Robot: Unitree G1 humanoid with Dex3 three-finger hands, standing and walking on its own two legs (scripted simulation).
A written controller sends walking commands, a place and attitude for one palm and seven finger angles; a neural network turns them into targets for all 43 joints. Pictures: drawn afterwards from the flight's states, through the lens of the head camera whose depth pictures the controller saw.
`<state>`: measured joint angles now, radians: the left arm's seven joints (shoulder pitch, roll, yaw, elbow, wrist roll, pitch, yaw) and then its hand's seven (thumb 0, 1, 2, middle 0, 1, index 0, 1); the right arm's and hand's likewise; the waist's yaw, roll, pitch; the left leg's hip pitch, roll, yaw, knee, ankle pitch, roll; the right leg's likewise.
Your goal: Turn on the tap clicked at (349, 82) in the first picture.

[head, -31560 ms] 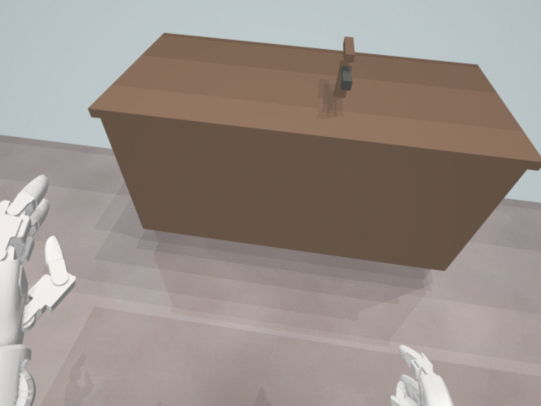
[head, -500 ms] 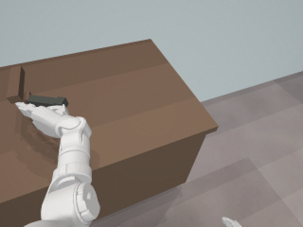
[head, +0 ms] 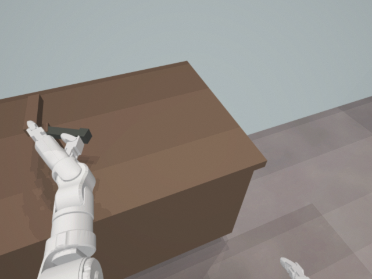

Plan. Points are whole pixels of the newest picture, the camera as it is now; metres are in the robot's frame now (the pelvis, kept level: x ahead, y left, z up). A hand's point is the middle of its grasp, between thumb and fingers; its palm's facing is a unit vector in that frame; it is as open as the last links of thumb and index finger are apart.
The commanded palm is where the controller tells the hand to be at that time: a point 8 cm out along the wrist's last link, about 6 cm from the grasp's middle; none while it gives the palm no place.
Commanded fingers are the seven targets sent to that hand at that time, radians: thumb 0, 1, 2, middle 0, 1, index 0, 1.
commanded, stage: draw the hand back beside the body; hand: left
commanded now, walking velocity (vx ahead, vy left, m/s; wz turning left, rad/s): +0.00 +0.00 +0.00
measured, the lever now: (83, 135) +0.46 +0.27 +0.06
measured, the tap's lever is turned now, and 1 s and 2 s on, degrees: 59 59 59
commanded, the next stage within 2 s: step back with the hand held close in 1.24 s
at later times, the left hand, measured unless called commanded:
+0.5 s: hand (48, 155) +0.31 +0.25 +0.16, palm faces +0.30 -0.92 -0.26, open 7.6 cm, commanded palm +0.27 +0.29 +0.18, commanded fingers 0.00 0.90 0.90 -0.19 -0.26 -0.19 -0.26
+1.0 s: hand (10, 174) +0.25 +0.28 +0.18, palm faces +0.36 -0.86 -0.36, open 7.4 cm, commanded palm +0.21 +0.32 +0.20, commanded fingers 0.00 0.90 0.90 -0.20 -0.30 -0.20 -0.30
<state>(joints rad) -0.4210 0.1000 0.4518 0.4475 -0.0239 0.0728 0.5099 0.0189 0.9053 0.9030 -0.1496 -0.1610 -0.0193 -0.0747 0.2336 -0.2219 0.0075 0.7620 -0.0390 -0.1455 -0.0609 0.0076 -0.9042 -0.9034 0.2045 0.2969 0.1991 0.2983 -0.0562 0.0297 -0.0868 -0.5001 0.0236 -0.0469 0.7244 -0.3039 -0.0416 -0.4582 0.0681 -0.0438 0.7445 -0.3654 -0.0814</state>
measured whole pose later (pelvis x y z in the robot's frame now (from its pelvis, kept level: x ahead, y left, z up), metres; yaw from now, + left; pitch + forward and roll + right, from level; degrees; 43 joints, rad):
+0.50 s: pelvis +0.03 +0.03 +0.03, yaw -1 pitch -5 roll +0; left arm 0.05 0.30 0.17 0.02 -0.07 -0.13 0.08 0.02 0.89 0.90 -0.18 -0.23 -0.19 -0.23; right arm 0.17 -0.24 0.03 0.66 0.01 -0.08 -0.08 0.01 -0.90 -0.90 0.20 0.30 0.20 0.30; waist 0.05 0.06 0.05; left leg -0.12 0.00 -0.01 0.40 -0.20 0.00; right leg -0.07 0.04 0.00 0.39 -0.25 -0.04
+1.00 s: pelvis +0.05 +0.04 +0.03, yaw +0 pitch -4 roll +0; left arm 0.42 0.34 0.25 -0.39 -0.07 -0.08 0.08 0.02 0.89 0.90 -0.20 -0.30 -0.21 -0.29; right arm 0.17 -0.22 0.03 0.63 0.00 -0.06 -0.05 0.01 -0.90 -0.90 0.21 0.30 0.20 0.30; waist 0.07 0.05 0.01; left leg -0.11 -0.02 -0.01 0.42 -0.25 0.02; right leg -0.04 0.02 0.00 0.38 -0.28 -0.02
